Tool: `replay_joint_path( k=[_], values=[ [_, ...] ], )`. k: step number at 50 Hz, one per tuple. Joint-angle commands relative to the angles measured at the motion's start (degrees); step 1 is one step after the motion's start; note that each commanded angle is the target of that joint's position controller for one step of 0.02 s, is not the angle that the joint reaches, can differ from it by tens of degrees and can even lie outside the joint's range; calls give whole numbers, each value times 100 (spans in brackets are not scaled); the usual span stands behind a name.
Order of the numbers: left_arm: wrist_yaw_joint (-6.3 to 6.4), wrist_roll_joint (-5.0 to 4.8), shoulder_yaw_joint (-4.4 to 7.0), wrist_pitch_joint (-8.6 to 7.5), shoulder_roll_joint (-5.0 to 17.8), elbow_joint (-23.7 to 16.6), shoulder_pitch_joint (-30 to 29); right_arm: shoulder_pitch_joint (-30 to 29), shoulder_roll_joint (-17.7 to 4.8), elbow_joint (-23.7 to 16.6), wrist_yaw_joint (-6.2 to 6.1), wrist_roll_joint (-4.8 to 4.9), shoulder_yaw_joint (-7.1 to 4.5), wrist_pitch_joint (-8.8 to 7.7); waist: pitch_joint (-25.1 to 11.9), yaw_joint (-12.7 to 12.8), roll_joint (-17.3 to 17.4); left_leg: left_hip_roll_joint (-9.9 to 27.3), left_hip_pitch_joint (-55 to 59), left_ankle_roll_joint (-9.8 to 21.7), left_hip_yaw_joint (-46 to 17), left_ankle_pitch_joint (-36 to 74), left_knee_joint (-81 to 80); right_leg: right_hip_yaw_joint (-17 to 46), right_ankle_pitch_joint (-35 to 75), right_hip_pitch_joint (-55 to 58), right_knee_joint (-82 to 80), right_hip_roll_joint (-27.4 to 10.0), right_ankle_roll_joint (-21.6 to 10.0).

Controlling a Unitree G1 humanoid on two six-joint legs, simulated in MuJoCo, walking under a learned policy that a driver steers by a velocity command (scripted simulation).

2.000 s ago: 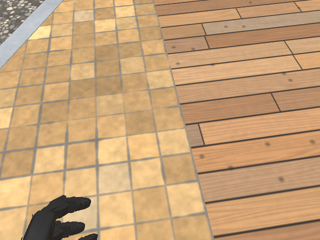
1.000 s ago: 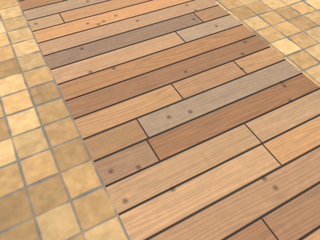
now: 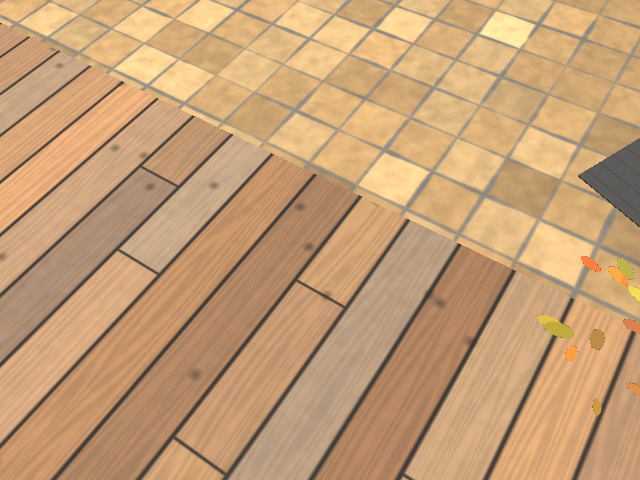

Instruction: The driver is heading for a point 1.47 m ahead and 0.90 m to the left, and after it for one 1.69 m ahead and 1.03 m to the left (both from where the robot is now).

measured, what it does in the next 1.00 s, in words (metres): walks ahead, turning left: left foot, then right foot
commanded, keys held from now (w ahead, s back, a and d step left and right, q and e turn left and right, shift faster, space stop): q+shift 0.96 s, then shift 0.04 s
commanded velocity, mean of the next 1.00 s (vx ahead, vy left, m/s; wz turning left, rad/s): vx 0.04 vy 0.00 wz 0.91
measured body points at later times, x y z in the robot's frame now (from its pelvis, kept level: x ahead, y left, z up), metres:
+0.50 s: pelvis +0.10 +0.03 -0.01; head +0.13 +0.07 +0.44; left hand +0.14 +0.34 -0.12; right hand +0.32 -0.19 -0.11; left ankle +0.14 +0.11 -0.74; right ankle +0.20 -0.11 -0.70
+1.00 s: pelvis +0.13 +0.00 +0.00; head +0.17 +0.02 +0.45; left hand +0.00 +0.27 -0.09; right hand +0.45 -0.05 -0.11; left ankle +0.02 +0.07 -0.69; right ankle +0.21 -0.07 -0.74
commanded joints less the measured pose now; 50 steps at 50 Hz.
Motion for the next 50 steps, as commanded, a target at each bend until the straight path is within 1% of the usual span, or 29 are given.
replay_joint_path(
  k=[1, 4, 7, 8, 9, 10, 11, 12, 13, 14, 15, 16, 17, 19, 24, 27, 30, 32, 33, 34, 35, 36, 37, 38, 40, 41, 45, 48, 50],
  values=[
    [44, -7, 116, -111, 434, -489, -560, 643, -2, -209, 104, -32, -14, 82, -1011, -306, -894, 131, 1102, 92, 188, 1144, -993, -93, 3276, -139, -539, -1312, -527],
    [30, -21, 222, -48, 649, -460, -347, 272, -130, -408, 218, -80, -42, 132, -1006, -129, -771, 42, 1332, 226, 395, 1238, -1727, -225, 2616, 112, -211, -1555, -411],
    [13, -31, 332, 91, 827, -476, -218, 70, -358, -655, 230, -111, -134, 165, -861, -42, -713, -81, 1401, 446, 524, 387, -2110, -169, 2200, 314, 420, -1907, -219],
    [14, -53, 357, 147, 851, -474, -201, 160, -370, -678, 209, -119, -158, 142, -846, -80, -641, -170, 1558, 539, 567, 276, -2392, -228, 2121, 346, 840, -1919, -100],
    [4, -61, 382, 215, 870, -437, -91, 516, -417, -596, 164, -150, -197, 79, -970, -237, -277, -262, 2044, 682, 430, 510, -2861, -365, 1966, 235, 1715, -1747, 100],
    [-28, -8, 411, 278, 943, -528, 171, 909, -1027, -558, 53, -167, -359, -8, -1054, -353, 984, 436, 2666, 1027, -1035, 2730, -3527, -552, 472, -506, 3365, -1155, 502],
    [-43, 14, 303, 414, 569, -932, 229, 964, -1820, -628, 17, -59, -563, 30, -1393, -135, 1952, 1673, 3421, 2190, -3513, 4531, -3863, 4, -3305, -2169, 4845, 176, 895],
    [-2, 170, 238, 494, 589, -908, 99, 1055, -1724, -728, 44, 137, -600, 58, -1837, -310, 990, 1709, 3512, 2379, -3774, 3185, -4243, 1177, -3182, -2322, 5219, 9, 917],
    [8, 104, 259, 486, 672, -932, -170, 748, -1466, -762, 10, 82, -537, 116, -1431, -250, 566, 1461, 3147, 2242, -3288, 1854, -4331, 1335, -2607, -2440, 5128, -73, 870],
    [26, 66, 265, 441, 678, -926, -421, 356, -1186, -789, -21, 41, -454, 185, -914, -98, 300, 1096, 2683, 1931, -2798, 1209, -4470, 1382, -1995, -2462, 4680, -212, 816],
    [55, 104, 289, 423, 744, -940, -493, 16, -980, -875, -43, 87, -398, 214, -780, 30, 360, 760, 2416, 1643, -2470, 1061, -4491, 1385, -1583, -2293, 4251, -289, 797],
    [59, 156, 296, 455, 757, -873, -403, -174, -829, -957, -46, 81, -363, 222, -881, 89, 421, 542, 2263, 1511, -2230, 1290, -4438, 1328, -1364, -2021, 4142, -230, 802],
    [48, 166, 282, 500, 704, -840, -358, -137, -833, -969, -20, 66, -364, 207, -1043, 81, 321, 459, 2264, 1446, -2171, 1614, -4355, 1319, -1292, -1862, 4055, -142, 815],
    [24, 101, 240, 540, 570, -856, -379, -1, -1008, -942, 25, 44, -436, 170, -1227, 36, 120, 362, 2376, 1378, -2233, 1724, -4255, 1377, -1287, -1765, 3637, -46, 847],
    [49, 64, 227, 535, 630, -963, -686, 92, -1186, -994, 58, -14, -528, 225, -1159, -189, 459, 224, 2418, 1284, -2944, 144, -4415, 1576, -1129, -1759, 2721, 164, 812],
    [56, 22, 232, 467, 701, -980, -765, 48, -1239, -1015, 91, -44, -557, 232, -1137, -236, 559, 139, 2384, 1190, -3305, -43, -4385, 1663, -1110, -1486, 2226, 324, 702],
    [80, -39, 242, 391, 781, -944, -629, -116, -1251, -1045, 127, -48, -570, 229, -1129, -174, 718, 29, 2217, 1051, -3599, 222, -4308, 1683, -1167, -899, 1566, 507, 550],
    [139, -64, 261, 347, 834, -859, -289, -339, -1209, -1077, 145, -4, -557, 217, -1099, 22, 793, -151, 1786, 794, -3700, 120, -4278, 1652, -1013, -69, 661, 589, 432],
    [200, -46, 290, 313, 907, -798, -27, -463, -1141, -1098, 132, 59, -528, 198, -1060, 215, 685, -410, 1372, 519, -3577, -377, -4162, 1688, -662, 581, -215, 431, 368],
    [273, 1, 385, 302, 1346, -859, -58, -189, -818, -1105, 102, 110, -443, 167, -1184, 77, -153, -918, 847, 160, -2957, -1523, -3392, 2605, -1259, 1177, -983, -643, 134],
    [253, 90, 465, 332, 1843, -1068, -520, -83, -712, -1174, 50, 144, -444, 145, -1123, -32, -1493, -1829, 91, -93, -1226, -1691, -1590, 4254, -1686, 1074, -1476, -2122, -505],
    [210, 156, 398, 370, 1465, -1104, -751, -234, -1283, -1040, 37, -131, -557, 131, -812, -26, -781, -1153, 50, -173, -1010, -1257, -558, 3832, -915, 447, -1368, -2140, -753],
    [197, 126, 281, 386, 1072, -1168, -940, -129, -1251, -959, 99, -147, -573, 144, -807, -171, -574, -1049, 356, -142, -934, -961, -42, 3148, -148, 199, -1075, -1792, -674],
    [169, 107, 223, 394, 899, -1197, -1091, 77, -1134, -869, 171, -142, -540, 200, -797, -285, -534, -998, 434, -134, -851, -709, 443, 2496, 438, 150, -898, -1445, -534],
    [173, 105, 199, 388, 865, -1277, -1097, 302, -1043, -789, 304, -39, -482, 292, -826, -262, -848, -856, 279, -198, -570, -496, 990, 1742, 1067, 385, -689, -1150, -472],
    [165, 111, 206, 380, 878, -1263, -921, 159, -1023, -830, 329, 4, -449, 310, -788, -145, -844, -756, 161, -249, -455, -457, 839, 1564, 1210, 576, -644, -1138, -473],
    [138, 108, 339, 351, 1116, -1065, -100, -505, -839, -1075, 383, 22, -324, 347, -795, 318, -961, -411, -128, -410, -159, -684, -29, 1315, 2174, 1519, -413, -1506, -598],
    [55, 123, 409, 343, 1201, -1030, -46, -686, -713, -1192, 427, 68, -261, 374, -918, 345, -1112, -252, 370, -335, 43, -862, -738, 886, 2563, 1498, -220, -1651, -559],
    [-25, 119, 443, 327, 1253, -996, -71, -716, -631, -1240, 415, 94, -215, 365, -1013, 317, -1219, -353, 1088, -204, 209, -1030, -1352, 648, 2734, 1131, -53, -1610, -484]
  ],
)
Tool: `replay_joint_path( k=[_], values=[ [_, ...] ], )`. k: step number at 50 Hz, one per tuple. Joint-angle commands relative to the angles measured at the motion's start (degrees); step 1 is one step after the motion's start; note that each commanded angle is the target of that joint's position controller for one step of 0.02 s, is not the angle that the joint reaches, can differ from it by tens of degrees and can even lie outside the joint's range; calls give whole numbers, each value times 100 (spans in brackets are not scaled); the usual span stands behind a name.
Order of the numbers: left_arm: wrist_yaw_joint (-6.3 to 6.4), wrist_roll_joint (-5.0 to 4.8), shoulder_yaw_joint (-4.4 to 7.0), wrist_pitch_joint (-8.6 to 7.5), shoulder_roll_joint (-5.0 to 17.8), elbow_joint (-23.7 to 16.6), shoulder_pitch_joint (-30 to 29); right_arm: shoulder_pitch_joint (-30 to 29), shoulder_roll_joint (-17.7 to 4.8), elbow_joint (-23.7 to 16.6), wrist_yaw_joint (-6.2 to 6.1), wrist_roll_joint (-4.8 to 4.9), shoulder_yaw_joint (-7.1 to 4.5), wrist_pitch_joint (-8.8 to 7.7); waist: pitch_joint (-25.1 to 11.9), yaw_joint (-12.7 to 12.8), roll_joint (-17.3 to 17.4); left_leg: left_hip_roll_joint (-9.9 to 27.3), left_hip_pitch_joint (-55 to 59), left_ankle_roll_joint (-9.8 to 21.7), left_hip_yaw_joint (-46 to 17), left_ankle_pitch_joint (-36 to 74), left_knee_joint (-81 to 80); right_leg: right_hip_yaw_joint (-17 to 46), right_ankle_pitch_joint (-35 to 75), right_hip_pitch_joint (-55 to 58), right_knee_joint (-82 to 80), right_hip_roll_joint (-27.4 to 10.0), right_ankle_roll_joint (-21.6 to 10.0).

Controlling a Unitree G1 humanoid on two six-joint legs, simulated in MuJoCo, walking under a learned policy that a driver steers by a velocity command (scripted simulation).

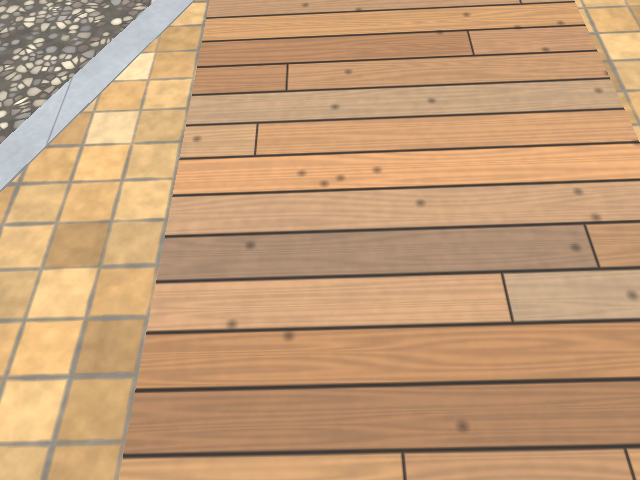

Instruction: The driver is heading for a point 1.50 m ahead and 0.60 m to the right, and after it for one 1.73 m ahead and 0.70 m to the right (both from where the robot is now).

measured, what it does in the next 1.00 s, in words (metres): walks ahead, turning right: left foot, then right foot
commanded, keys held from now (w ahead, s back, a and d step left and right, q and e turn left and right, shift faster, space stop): w+shift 0.06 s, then w+e+shift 0.94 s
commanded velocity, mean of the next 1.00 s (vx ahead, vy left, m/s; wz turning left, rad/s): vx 0.77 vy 0.00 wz -0.51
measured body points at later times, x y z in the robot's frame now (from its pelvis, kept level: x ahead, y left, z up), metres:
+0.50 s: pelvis +0.19 +0.04 -0.03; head +0.21 +0.04 +0.42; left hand +0.36 +0.28 -0.14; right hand +0.15 -0.23 -0.16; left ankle -0.03 +0.12 -0.74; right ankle +0.36 -0.08 -0.69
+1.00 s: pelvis +0.61 -0.08 -0.02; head +0.65 -0.10 +0.42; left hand +0.76 +0.20 -0.13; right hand +0.74 -0.39 -0.08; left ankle +0.87 -0.04 -0.72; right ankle +0.39 -0.04 -0.74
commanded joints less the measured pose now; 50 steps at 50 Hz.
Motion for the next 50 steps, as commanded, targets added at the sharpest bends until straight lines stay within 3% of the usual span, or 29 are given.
replay_joint_path(
  k=[1, 3, 4, 5, 6, 7, 8, 9, 10, 12, 14, 18, 23, 25, 27, 29, 30, 31, 32, 33, 34, 35, 36, 38, 41, 44, 47, 49, 50],
  values=[
    [-94, 24, 375, -66, 1129, -166, 397, -352, -270, -579, -4, 30, -2, -100, -946, 291, -1382, -209, 272, 196, 479, -219, -819, 631, 2119, 789, -423, -1284, -800],
    [-146, 63, 418, -65, 1251, -144, 452, -464, -362, -628, 44, -30, 2, -124, -865, 335, -1505, -258, 693, 438, 592, -349, -1404, 922, -945, 359, -925, -1387, -729],
    [-173, 35, 406, -31, 1231, -119, 394, -313, -279, -554, 55, -72, 41, -163, -682, 184, -1351, -320, 1275, 584, 591, -294, -1988, 980, -1778, -214, -997, -1344, -684],
    [-202, -19, 366, 13, 1092, -91, 217, 316, -122, -249, 16, -98, 99, -248, -535, -195, -927, -438, 2309, 764, 658, 151, -2759, 775, -2254, -1025, -716, -1151, -595],
    [-239, -20, 237, 14, 671, -89, 103, 1360, -231, 219, -68, -130, 84, -365, -605, -669, 80, -238, 3734, 914, 171, -67, -3288, 372, -2532, -2143, 241, -766, -386],
    [-353, -50, 13, -4, -53, -393, -116, 2127, -901, 291, -163, -230, -29, -488, -826, -1058, 2034, 1778, 4588, 1292, -2563, -2406, -4269, -243, -2772, -3637, 2757, -38, -13],
    [-345, 13, 153, -5, 513, -536, -668, 1681, -1196, 57, -306, -210, -93, -564, 12, -1103, 1210, 2353, 3519, 1728, -3440, -2451, -4761, 639, -1729, -4519, 3352, 78, -48],
    [-411, -135, 249, -60, 757, -544, -902, 1426, -872, 113, -388, -224, 9, -610, 370, -952, 645, 2065, 3168, 1600, -2769, -1974, -4694, 1322, -878, -4426, 3530, -8, -130],
    [-500, -240, 289, -145, 805, -312, -441, 1115, -681, 121, -421, -231, 94, -691, 352, -608, 629, 1750, 3008, 1333, -2085, -1250, -4678, 1614, -371, -4133, 3528, 139, -145],
    [-547, -115, 379, -142, 945, 182, 279, 708, -473, 70, -495, -168, 174, -856, 62, -223, 672, 1305, 2935, 958, -931, -184, -4757, 1514, 206, -3656, 3803, 168, -34],
    [-558, -90, 362, -73, 792, 303, 321, 761, -281, 142, -472, -145, 233, -982, 123, -154, 467, 1167, 2726, 843, -332, 446, -4806, 1401, 564, -3662, 4079, 161, 6],
    [-615, -121, 284, -51, 578, 229, -195, 1105, -273, 406, -434, -184, 215, -1122, 489, -236, 246, 1136, 2564, 797, 344, 1060, -5082, 1202, 1130, -4081, 3784, 138, 2],
    [-727, -56, 93, -79, 362, -63, -933, 1453, -190, 822, -507, -155, 265, -1214, 711, -306, 80, 1090, 2999, 621, 1179, 3172, -5066, 351, 1217, -4002, 2707, 53, -374],
    [-699, -103, 13, -59, 294, -150, -894, 1356, -315, 896, -558, -160, 275, -1211, 434, -107, 176, 1050, 3027, 457, 1585, 6267, -4531, -183, 999, -2995, 2118, 389, -682],
    [-631, -140, 36, -26, 470, -83, -405, 1406, -655, 946, -691, -206, 199, -1122, -153, 265, 516, 1262, 3474, 395, 1621, 9142, -3402, -427, 526, -2098, 1961, 810, -939],
    [-527, -163, 263, -43, 976, 431, 1520, 960, -1055, 784, -735, -305, 62, -943, -1159, 1246, 643, 1489, 2971, 569, 1442, 9665, -861, -114, -543, -76, 1955, 1124, -1269],
    [-430, -120, 454, -105, 1303, 734, 2519, 722, -1078, 688, -653, -244, 44, -929, -1490, 1745, 273, 1161, 1872, 660, 1419, 7900, 1173, 503, -640, 1478, 1118, 1085, -1503],
    [-298, -206, 639, -10, 1727, 739, 1977, 478, -124, 449, -479, -189, 270, -1053, -1199, 1135, -1541, -234, -769, 448, 1182, 868, 3584, 2709, -1656, 2667, 422, -29, -1936],
    [-336, -131, 675, 17, 2064, 507, 1543, 296, -170, -180, -409, -116, 347, -1253, -1781, 801, -1433, -626, -2377, 348, -203, 109, 4687, 5660, -2107, 3277, -622, -913, -2858],
    [-286, -138, 647, -22, 1786, 483, 1593, -112, -361, -282, -402, -183, 362, -1385, -1447, 909, -366, -181, -2683, 432, -693, 475, 4299, 5706, -1975, 2980, -1117, -1075, -2601],
    [-224, -129, 558, -69, 1437, 675, 1646, 26, -352, -276, -393, -152, 393, -1453, -741, 520, 151, 92, -2444, 453, -666, 669, 3549, 5299, -1659, 1995, -1344, -1004, -2347],
    [-182, -86, 487, -149, 1201, 702, 1418, 17, -308, -267, -410, -229, 420, -1408, -370, 197, 472, 354, -2081, 410, -639, 640, 2901, 4708, -1272, 1146, -1396, -726, -2081],
    [-129, -66, 432, -237, 1150, 638, 1137, 154, -262, -213, -406, -364, 458, -1277, -131, -53, 452, 438, -1791, 312, -611, 533, 2665, 4199, -913, 512, -1400, -419, -1990],
    [-146, -132, 351, -391, 1053, 574, 957, 263, -201, -220, -374, -464, 506, -1001, 82, -285, 273, 628, -1472, 134, -429, 416, 1997, 3573, -694, -445, -1585, -5, -1922],
    [-183, -169, 374, -528, 1143, 528, 1017, -811, -129, -702, -283, -354, 595, -928, 425, -46, 37, 651, -1092, -71, -10, 1460, 267, 3095, 46, -1320, -1941, 402, -1770],
    [-221, -226, 454, -530, 1260, 591, 1304, -1373, 36, -878, -231, -193, 673, -962, 163, 369, -326, 310, -455, 1, 151, 2804, -1296, 2959, 1651, -887, -1708, 531, -1402],
    [-192, -248, 514, -528, 1401, 637, 1404, -1468, -155, -944, -285, -149, 615, -1012, -192, 474, -504, 55, -44, 177, 53, 2950, -2087, 3114, 3041, 118, -1221, 312, -1158],
    [-153, -206, 557, -534, 1603, 603, 1248, -684, -523, -719, -388, -140, 455, -1045, -831, 86, -518, -270, 1076, 281, -28, 2268, -2324, 3174, 4549, 601, -130, 322, -873],
    [-176, -152, 591, -546, 1811, 564, 1015, 248, -811, -512, -475, -91, 311, -1070, -1380, -495, -544, -266, 2082, 332, -48, 1722, -2256, 3154, 4798, 507, 1035, 349, -758]
  ],
)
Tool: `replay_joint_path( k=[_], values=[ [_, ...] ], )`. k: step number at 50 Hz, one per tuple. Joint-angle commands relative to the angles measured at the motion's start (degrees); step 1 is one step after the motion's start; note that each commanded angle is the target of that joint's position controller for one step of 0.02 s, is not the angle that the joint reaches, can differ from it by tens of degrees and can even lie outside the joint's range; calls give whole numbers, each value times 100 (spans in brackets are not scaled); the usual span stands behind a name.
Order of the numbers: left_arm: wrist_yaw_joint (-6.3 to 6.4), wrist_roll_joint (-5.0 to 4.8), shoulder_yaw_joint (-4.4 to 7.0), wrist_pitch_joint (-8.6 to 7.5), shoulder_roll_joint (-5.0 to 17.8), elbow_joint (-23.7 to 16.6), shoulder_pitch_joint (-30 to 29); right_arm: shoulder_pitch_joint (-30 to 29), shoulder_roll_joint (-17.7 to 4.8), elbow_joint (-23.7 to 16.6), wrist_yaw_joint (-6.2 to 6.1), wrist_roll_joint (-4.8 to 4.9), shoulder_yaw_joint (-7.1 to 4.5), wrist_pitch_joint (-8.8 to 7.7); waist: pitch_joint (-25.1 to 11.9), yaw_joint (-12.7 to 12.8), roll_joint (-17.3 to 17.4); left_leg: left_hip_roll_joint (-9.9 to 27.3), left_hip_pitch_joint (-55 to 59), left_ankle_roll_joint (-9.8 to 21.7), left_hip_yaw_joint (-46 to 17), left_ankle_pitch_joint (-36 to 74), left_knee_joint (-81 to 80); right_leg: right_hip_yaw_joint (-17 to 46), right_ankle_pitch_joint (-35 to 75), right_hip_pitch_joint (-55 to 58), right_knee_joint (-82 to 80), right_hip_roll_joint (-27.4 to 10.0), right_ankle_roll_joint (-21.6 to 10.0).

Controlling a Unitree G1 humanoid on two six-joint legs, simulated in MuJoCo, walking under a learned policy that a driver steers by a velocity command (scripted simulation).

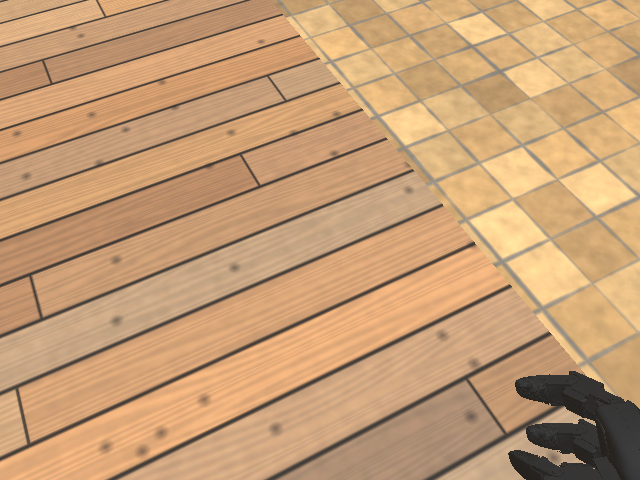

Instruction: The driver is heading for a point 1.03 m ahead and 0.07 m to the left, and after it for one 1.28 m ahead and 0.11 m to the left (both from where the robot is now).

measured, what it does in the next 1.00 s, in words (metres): walks ahead: left foot, then right foot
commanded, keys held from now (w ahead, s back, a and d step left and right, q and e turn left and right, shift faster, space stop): w+e+shift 0.24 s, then w+shift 0.14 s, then w+q+shift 0.62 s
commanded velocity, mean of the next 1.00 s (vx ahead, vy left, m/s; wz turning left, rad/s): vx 1.00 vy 0.00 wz -0.06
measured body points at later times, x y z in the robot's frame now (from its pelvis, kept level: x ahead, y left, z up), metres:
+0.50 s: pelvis +0.45 -0.06 -0.02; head +0.48 -0.07 +0.43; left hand +0.77 +0.05 -0.08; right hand +0.27 -0.26 -0.15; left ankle +0.22 +0.17 -0.65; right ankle +0.54 -0.15 -0.72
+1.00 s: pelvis +0.92 -0.16 -0.02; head +0.93 -0.16 +0.43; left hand +1.03 +0.09 -0.13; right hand +0.99 -0.45 -0.14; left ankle +0.99 -0.15 -0.72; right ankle +0.70 -0.26 -0.56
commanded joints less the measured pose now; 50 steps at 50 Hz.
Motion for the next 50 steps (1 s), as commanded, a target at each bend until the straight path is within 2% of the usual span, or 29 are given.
replay_joint_path(
  k=[1, 2, 3, 4, 6, 10, 14, 18, 21, 23, 24, 25, 26, 27, 28, 29, 30, 31, 33, 36, 40, 42, 44, 45, 46, 47, 48, 49, 50],
  values=[
    [6, 102, 277, -155, 1198, -462, -896, 2731, -1400, 359, -278, 45, -626, -97, -1631, -1946, -258, -101, 4699, 196, 127, -1104, 240, 327, 5346, -2086, 3084, -636, 69],
    [30, 168, 9, -222, 164, -643, -999, 3859, -1703, 586, -393, -142, -742, -123, -2218, -2111, 994, 1387, 5935, 232, -1382, -3165, 114, -139, 960, -3226, 5163, -245, 8],
    [-6, -225, -173, -184, -203, -1052, -102, 2981, -2138, 441, -317, -301, -838, -100, -2843, -1094, 2891, 2685, 6380, 871, -5090, -4453, -1495, -704, -350, -4759, 6399, 50, 173],
    [59, 3, -137, -50, 387, -764, -614, 2166, -1401, 237, -265, -218, -789, -56, -1876, -1196, 1366, 2227, 5473, 938, -4570, -5400, -1688, -868, 493, -5180, 6519, -544, 105],
    [-92, 156, -70, 82, 547, -798, -1253, 1899, -749, 410, -209, -170, -627, -32, -802, -1152, 168, 1739, 4131, 818, -2474, -3224, -1500, -1104, 1086, -5013, 6001, -979, 208],
    [-345, 216, -252, 366, -43, -1250, -1767, 2400, -442, 1081, -107, 18, -540, -229, -33, -839, 494, 1478, 3243, 587, -612, -1316, -1860, -1157, 1164, -5283, 5741, -1455, 301],
    [-411, 194, -366, 405, -55, -1678, -2395, 2167, -557, 1208, -56, -20, -550, -394, 436, -569, 462, 1190, 2640, 516, 847, 58, -2379, -1320, 2141, -5199, 4655, -1445, 334],
    [-511, 221, -493, 280, -149, -1687, -3064, 2744, -819, 1546, -63, -7, -573, -386, 833, -816, 141, 945, 2830, 573, 1694, 1892, -2938, -2310, 2620, -4049, 2548, -923, -11],
    [-380, 305, -384, 186, 179, -1398, -2433, 2984, -1410, 1719, -177, 20, -657, -210, 91, -302, 632, 1203, 3851, 670, 1739, 5715, -1356, -2510, 1665, -2788, 2015, -215, -234],
    [-179, 340, -139, 154, 618, -693, -214, 2647, -1584, 1689, -239, 80, -670, -68, -961, 875, 688, 1121, 2978, 710, 1628, 5378, 1648, -1923, 1560, -132, 1195, -331, -439],
    [-42, 424, 2, 155, 1121, -507, 68, 2940, -818, 1553, -148, 21, -539, -58, -1592, 422, -260, 437, 1520, 689, 1263, -238, 3941, -399, 340, 1300, 1439, -1767, -371],
    [2, 456, 83, 124, 1488, -707, -64, 3473, -407, 1230, -84, 335, -458, -104, -2672, -101, -1171, -363, -105, 640, 192, -2778, 5802, 2671, -161, 2291, 508, -3351, -725],
    [33, 338, 115, 90, 1184, -612, -99, 2472, -930, 1083, -142, 321, -583, -130, -2112, 210, -144, -162, -544, 732, -282, -1922, 5779, 2241, 182, 1577, -27, -2978, -470],
    [51, 316, 40, 4, 919, -421, -374, 2318, -720, 1040, -121, 329, -551, -148, -984, -156, -177, 38, -662, 707, -94, -1515, 5381, 1365, 736, 544, -159, -2844, -430],
    [19, 318, -19, -85, 573, -346, -630, 2349, -563, 1189, -91, 259, -512, -108, -379, -427, 173, 292, -429, 674, -76, -1341, 4928, 692, 1295, -374, -349, -2599, -296],
    [30, 297, -83, -146, 347, -312, -881, 2462, -447, 1341, -29, 181, -506, 3, -171, -670, 163, 423, -57, 650, -116, -1224, 4661, 32, 1374, -978, -574, -2262, -81],
    [42, 245, -129, -200, 199, -279, -886, 2788, -330, 1436, 41, 135, -491, 123, -206, -860, -248, 489, 261, 576, -95, -1148, 4544, -279, 1403, -1357, -790, -2281, -67],
    [11, 191, -190, -277, -60, -177, -792, 2684, -299, 1502, 76, 106, -516, 211, -31, -894, -161, 576, 255, 579, -138, -1100, 4418, -650, 1911, -1485, -866, -2111, 91],
    [-2, 79, -166, -391, -12, -42, -768, 2178, -196, 1365, 157, 81, -520, 330, 253, -928, -235, 639, -270, 511, 7, -841, 4177, -1259, 2065, -1508, -1284, -2023, 205],
    [-14, 117, -217, -463, -131, 77, -663, 1341, -43, 1064, 218, 165, -458, 312, 511, -861, -272, 398, -500, 568, 517, 103, 3274, -2524, 3849, -1477, -1404, -1531, 540],
    [121, 67, -237, -480, 109, 183, -446, 565, -103, 766, 341, 120, -362, 218, 599, -810, -135, -74, 190, 872, 1395, 959, 1393, -3183, 6019, -1014, -1395, -1554, 764],
    [273, 59, -173, -482, 578, 85, -523, 1003, -260, 827, 374, 110, -396, 253, 163, -1147, -598, -405, 1071, 1055, 1503, 828, 1166, -3219, 8431, -667, -488, -1898, 918],
    [383, 155, -72, -275, 835, -20, -870, 2496, -798, 1267, 290, 56, -603, 303, -434, -1960, -682, -852, 2441, 1271, 1529, 115, 1166, -3090, 9414, -579, 1384, -2042, 928],
    [379, 225, -26, -138, 918, -200, -1315, 3836, -1109, 1698, 205, 65, -777, 310, -938, -2572, -532, -857, 3736, 1520, 1144, -269, 993, -2909, 8801, -1137, 3203, -2018, 835],
    [258, 225, -45, -73, 687, -156, -1491, 4217, -1287, 1845, 89, 162, -919, 300, -823, -2677, 305, -604, 4441, 1829, 570, -261, 359, -2993, 4443, -2079, 5815, -1157, 797],
    [159, 339, -303, -205, -182, -568, -1429, 3621, -1631, 1831, 17, 172, -1004, 370, -367, -1745, 1670, -28, 5058, 2188, -929, 1110, 940, -2485, -270, -4495, 7905, -299, 939],
    [131, 176, -396, -329, -158, -1098, -965, 3277, -1913, 1561, -11, 89, -1056, 380, -1528, -1325, 1557, 868, 5977, 3156, -3407, -731, -416, -1275, -351, -5661, 8313, -392, 959],
    [117, 252, -428, -456, 110, -1102, -1259, 2990, -1466, 1374, -57, 75, -1008, 375, -1056, -1311, 419, 1085, 5357, 2912, -4173, -2216, -1555, -1011, 165, -5875, 7628, -722, 826],
    [92, 255, -398, -477, 262, -1054, -1424, 2711, -1093, 1408, -81, 71, -924, 360, -251, -1006, -362, 963, 4241, 2584, -3808, -2454, -1839, -1043, 590, -5656, 6912, -1006, 829]
  ],
)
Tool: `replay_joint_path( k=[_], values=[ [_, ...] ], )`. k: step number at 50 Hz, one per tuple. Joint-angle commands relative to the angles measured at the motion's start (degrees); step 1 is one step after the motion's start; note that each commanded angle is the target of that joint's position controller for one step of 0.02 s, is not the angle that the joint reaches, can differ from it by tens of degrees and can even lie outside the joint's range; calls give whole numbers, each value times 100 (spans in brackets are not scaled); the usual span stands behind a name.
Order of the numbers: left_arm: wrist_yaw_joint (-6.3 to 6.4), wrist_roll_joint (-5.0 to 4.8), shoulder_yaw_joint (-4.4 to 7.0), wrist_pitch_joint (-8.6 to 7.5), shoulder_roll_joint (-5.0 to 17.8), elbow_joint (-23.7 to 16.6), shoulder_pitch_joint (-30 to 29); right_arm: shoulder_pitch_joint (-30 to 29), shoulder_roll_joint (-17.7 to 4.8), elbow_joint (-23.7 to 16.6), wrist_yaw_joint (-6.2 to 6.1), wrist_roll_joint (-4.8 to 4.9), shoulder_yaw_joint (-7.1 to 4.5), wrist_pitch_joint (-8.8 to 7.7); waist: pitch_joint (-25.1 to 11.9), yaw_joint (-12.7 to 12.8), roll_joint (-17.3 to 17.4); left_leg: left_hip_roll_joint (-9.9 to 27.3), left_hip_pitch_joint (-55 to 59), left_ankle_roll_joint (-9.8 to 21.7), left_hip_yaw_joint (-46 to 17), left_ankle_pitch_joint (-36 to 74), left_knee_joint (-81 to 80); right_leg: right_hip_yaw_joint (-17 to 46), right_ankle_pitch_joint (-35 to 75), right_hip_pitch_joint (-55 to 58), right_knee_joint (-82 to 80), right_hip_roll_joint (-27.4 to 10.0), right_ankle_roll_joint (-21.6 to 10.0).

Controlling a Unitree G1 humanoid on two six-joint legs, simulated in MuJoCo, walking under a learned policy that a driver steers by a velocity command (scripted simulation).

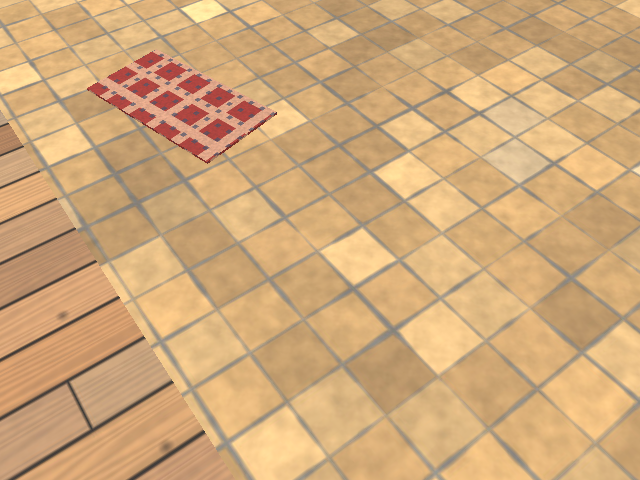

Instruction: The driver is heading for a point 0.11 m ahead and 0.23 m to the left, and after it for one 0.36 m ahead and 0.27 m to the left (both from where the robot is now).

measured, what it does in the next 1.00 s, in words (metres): walks ahead, turning left: right foot, then left foot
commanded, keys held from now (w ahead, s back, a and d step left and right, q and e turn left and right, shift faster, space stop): w+q+shift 0.28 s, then q+shift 0.64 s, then shift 0.08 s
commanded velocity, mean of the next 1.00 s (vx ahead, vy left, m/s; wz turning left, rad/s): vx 0.51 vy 0.00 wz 0.95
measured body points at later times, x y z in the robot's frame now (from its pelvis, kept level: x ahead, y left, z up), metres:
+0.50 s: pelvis +0.43 -0.04 +0.03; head +0.48 -0.03 +0.48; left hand +0.40 +0.26 -0.07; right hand +0.71 -0.25 -0.07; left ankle +0.35 +0.02 -0.60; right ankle +0.51 -0.15 -0.70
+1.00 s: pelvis +0.60 +0.04 +0.03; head +0.63 +0.09 +0.47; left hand +0.51 +0.34 -0.08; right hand +0.89 -0.06 -0.08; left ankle +0.62 +0.13 -0.70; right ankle +0.77 -0.02 -0.65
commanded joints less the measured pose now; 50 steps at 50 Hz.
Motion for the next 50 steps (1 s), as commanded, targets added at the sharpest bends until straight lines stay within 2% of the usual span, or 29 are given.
replay_joint_path(
  k=[1, 3, 5, 7, 9, 12, 14, 15, 16, 17, 18, 19, 20, 21, 23, 25, 27, 30, 34, 35, 36, 37, 38, 39, 40, 41, 43, 46, 50],
  values=[
    [-47, 135, 74, -234, 854, -998, -445, 768, -774, -52, -141, 1, -249, -42, -27, 215, -684, 1971, 2320, 1074, -4383, -608, -2893, 718, 128, -3432, 63, -418, 15],
    [-69, 244, 14, 60, 746, -1011, -401, 562, -659, -124, -167, 50, -172, -229, 272, 524, -784, 1480, 967, 920, -3544, -47, -3024, 628, 118, -2739, -798, -709, 248],
    [-121, 220, -46, 178, 663, -1286, -921, 503, -815, -200, -141, 75, -208, -377, 405, 455, -613, 1086, 157, 851, -2951, 527, -3251, 325, 517, -2226, -2046, -809, 394],
    [-186, 84, -126, 166, 509, -1547, -1563, 567, -830, -217, -133, 88, -248, -414, 430, 196, -348, 780, -12, 611, -2587, 1186, -3209, 169, 1615, -1775, -3382, -745, 408],
    [-200, -44, -159, 149, 427, -1655, -1860, 763, -905, -205, -76, 136, -314, -405, 185, -128, -91, 700, 461, 342, -2528, 1978, -3054, 44, 2541, -1421, -4373, -486, 319],
    [-153, -91, -94, 103, 632, -1741, -1943, 876, -1003, -227, -75, 120, -388, -377, -89, -278, 183, 912, 1401, 93, -2776, 2759, -2598, 167, 2675, -1079, -5235, -257, 181],
    [-56, -94, 82, 61, 1037, -1521, -1167, 719, -1197, -298, -108, 62, -439, -380, -651, 105, 192, 927, 1879, -170, -2878, 3998, -1543, 254, 1964, -105, -5452, 29, 87],
    [21, -84, 196, 16, 1267, -1300, -243, 496, -1386, -332, -97, 42, -479, -377, -1089, 670, 97, 751, 1815, -359, -2734, 4380, -316, 221, 1664, 803, -5562, 44, 29],
    [126, 12, 323, -42, 1552, -1047, 954, 224, -1122, -444, -90, 57, -413, -426, -1624, 1239, 39, 515, 1090, -531, -2558, 3730, 1206, 565, 1387, 2154, -5380, -503, -85],
    [192, 255, 413, -78, 1909, -942, 1656, 347, -86, -689, -157, 164, -152, -441, -2215, 1161, -1296, -19, -375, -634, -1838, -1030, 3096, 2337, 1648, 3550, -5484, -2376, -305],
    [117, 200, 548, -4, 2256, -987, 1144, 1048, -269, -1000, -199, 272, -90, -360, -3074, 481, -2682, -83, -1353, -754, -1395, -1823, 4276, 4957, 2426, 3943, -6046, -3225, -1022],
    [78, 139, 431, 50, 1493, -1186, 530, 665, -688, -737, -274, 76, -152, -214, -2319, 509, -1270, 528, -1656, -763, -1277, -1195, 4313, 3964, 2560, 3199, -5996, -2851, -993],
    [51, 82, 275, 68, 930, -1147, 284, 172, -732, -763, -240, -5, -170, -140, -1526, 570, -706, 683, -1651, -859, -1056, -828, 4024, 2721, 3401, 2391, -5895, -2463, -873],
    [39, 88, 209, 97, 714, -1035, 294, -53, -675, -790, -163, -52, -187, -72, -1137, 516, -427, 857, -1632, -940, -998, -733, 3797, 1943, 3982, 1918, -5915, -2162, -747],
    [59, -44, 219, 68, 747, -729, 565, -277, -384, -1001, 19, -116, -135, 127, -695, 399, -894, 1059, -1577, -1072, -978, -801, 3406, 1138, 4602, 1276, -6123, -1940, -652],
    [29, -141, 271, 21, 849, -650, 426, -474, -235, -1234, 105, -113, -75, 240, -522, 209, -896, 1082, -1542, -1125, -862, -606, 2934, 666, 5019, 891, -6384, -1969, -693],
    [27, -182, 322, 13, 986, -697, -29, -715, -184, -1498, 185, -132, -11, 274, -392, -9, -913, 1154, -1123, -1112, -696, 131, 1877, 37, 4811, 328, -6673, -1902, -650],
    [1, -192, 386, 14, 1096, -716, -411, -754, -156, -1485, 284, -72, 37, 288, -375, -168, -902, 975, 246, -955, -219, 1536, 341, -989, 4277, -292, -6539, -1488, -329],
    [6, -310, 544, 178, 1404, -712, -6, -538, -431, -1425, 231, -138, -78, 307, -536, -202, -651, 604, 883, -561, 131, 932, -222, -1227, 5250, 324, -5104, -1688, -176],
    [-8, -335, 573, 267, 1457, -749, 60, -150, -519, -1331, 164, -168, -144, 264, -756, -328, -562, 445, 1329, -407, 113, 727, -442, -1236, 5163, 294, -4201, -1721, -141],
    [-34, -343, 568, 347, 1419, -825, 49, 515, -636, -1126, 42, -225, -243, 191, -1027, -635, -212, 378, 2175, -208, -162, 959, -952, -1232, 4139, -228, -2793, -1592, 20],
    [-100, -165, 456, 416, 909, -883, 616, 175, -1177, -1182, -110, -117, -357, 169, -858, -107, 1044, 1499, 2772, 74, -1679, 3947, -1054, -1331, -1138, -1536, -1183, -810, 260],
    [-36, -53, 471, 582, 1038, -1180, 990, 211, -1805, -1526, -66, 28, -526, 230, -1803, -59, 1129, 2846, 3722, 1346, -4478, 5229, -1355, -365, -2169, -2677, 351, 22, 573],
    [38, 39, 448, 630, 1156, -1161, 817, 146, -1651, -1646, -82, 142, -557, 276, -2075, -187, 419, 2920, 3467, 1447, -4673, 3858, -1910, 445, -1713, -2760, 169, -280, 549],
    [77, -16, 437, 648, 1179, -1211, 360, -121, -1293, -1591, -116, 92, -469, 304, -1356, -102, 138, 2602, 2718, 1264, -4241, 2744, -2087, 568, -1277, -2728, -276, -381, 472],
    [108, -21, 424, 641, 1127, -1234, 30, -333, -992, -1494, -133, 51, -381, 314, -741, 81, -21, 2171, 2024, 928, -3743, 2306, -2242, 594, -912, -2633, -941, -500, 420],
    [126, 36, 421, 740, 1107, -1125, 145, -609, -699, -1443, -158, 48, -289, 282, -611, 351, 99, 1626, 1312, 495, -3108, 2600, -2237, 556, -557, -1942, -1755, -513, 390],
    [99, -34, 356, 832, 888, -1113, -35, -422, -860, -1299, -89, -18, -357, 247, -962, 309, -142, 1404, 1134, 371, -3103, 2874, -2075, 555, -395, -1506, -2441, -275, 384],
    [118, -108, 299, 857, 747, -1152, -357, -317, -809, -1218, -80, -60, -354, 283, -1021, 147, 162, 1360, 951, 141, -3246, 1655, -2178, 527, 122, -1303, -3076, -175, 248]
  ],
)
Velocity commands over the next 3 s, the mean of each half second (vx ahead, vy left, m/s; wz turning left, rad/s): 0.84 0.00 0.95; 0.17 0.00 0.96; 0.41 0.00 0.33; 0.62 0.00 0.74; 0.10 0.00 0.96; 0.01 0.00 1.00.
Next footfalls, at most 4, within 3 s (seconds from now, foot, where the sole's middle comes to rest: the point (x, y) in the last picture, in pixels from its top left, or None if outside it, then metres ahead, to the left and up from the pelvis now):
0.32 right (402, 446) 0.55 -0.14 -0.74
0.74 left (256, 408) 0.64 0.16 -0.74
1.18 right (315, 353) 0.77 0.03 -0.74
1.72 left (145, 410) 0.65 0.40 -0.74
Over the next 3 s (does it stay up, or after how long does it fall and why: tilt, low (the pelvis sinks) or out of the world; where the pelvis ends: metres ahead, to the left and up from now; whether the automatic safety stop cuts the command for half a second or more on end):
stays up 0.68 0.61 0.03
